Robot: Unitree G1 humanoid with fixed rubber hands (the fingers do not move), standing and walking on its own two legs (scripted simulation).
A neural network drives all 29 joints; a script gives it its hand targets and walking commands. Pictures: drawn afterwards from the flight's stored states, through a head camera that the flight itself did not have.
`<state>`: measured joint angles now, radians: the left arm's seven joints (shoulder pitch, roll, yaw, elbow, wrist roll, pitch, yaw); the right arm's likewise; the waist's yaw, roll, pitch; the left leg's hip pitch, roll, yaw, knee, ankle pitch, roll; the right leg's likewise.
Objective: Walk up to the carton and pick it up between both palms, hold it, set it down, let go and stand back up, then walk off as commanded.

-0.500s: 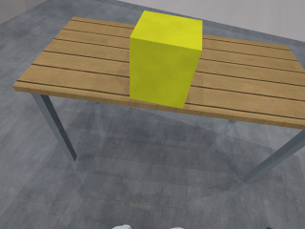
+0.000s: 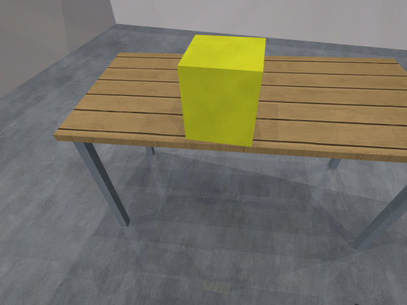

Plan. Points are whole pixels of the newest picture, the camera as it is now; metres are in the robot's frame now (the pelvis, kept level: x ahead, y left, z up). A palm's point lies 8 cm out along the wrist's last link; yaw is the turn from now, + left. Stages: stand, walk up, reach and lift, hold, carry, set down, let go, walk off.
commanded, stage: walk off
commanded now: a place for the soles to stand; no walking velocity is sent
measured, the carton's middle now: (223, 91) +0.70 -0.04 +0.06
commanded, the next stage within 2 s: stand in 0.58 s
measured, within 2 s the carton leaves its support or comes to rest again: neither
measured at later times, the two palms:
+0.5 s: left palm out of the picture +0.10 +0.29 -0.08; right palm out of the picture +0.11 -0.33 -0.09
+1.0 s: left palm out of the picture +0.15 +0.29 -0.07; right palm out of the picture +0.13 -0.33 -0.08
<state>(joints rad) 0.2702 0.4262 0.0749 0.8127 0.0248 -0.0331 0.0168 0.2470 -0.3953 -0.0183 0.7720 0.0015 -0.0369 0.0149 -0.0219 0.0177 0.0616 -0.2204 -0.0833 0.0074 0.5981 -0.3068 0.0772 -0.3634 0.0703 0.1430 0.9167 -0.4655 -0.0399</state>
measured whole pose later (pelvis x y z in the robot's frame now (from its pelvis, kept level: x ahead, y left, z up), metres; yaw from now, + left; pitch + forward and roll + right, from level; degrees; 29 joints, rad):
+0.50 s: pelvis +0.01 -0.03 +0.00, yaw +1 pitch -3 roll +1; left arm 0.25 0.39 0.07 0.82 0.02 -0.04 0.01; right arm 0.24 -0.40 -0.02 0.79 0.00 -0.03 0.01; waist -0.02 -0.01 0.06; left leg -0.21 -0.06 0.01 0.59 -0.33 0.05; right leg -0.32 0.07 0.11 0.61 -0.22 -0.03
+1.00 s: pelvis +0.03 -0.02 +0.01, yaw +1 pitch -3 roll +1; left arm 0.11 0.39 0.07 0.95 0.01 -0.03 0.01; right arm 0.20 -0.40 -0.02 0.85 0.00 -0.03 0.00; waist -0.02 0.00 0.04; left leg -0.11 -0.06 0.01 0.43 -0.27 0.05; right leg -0.24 0.06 0.12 0.47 -0.19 -0.03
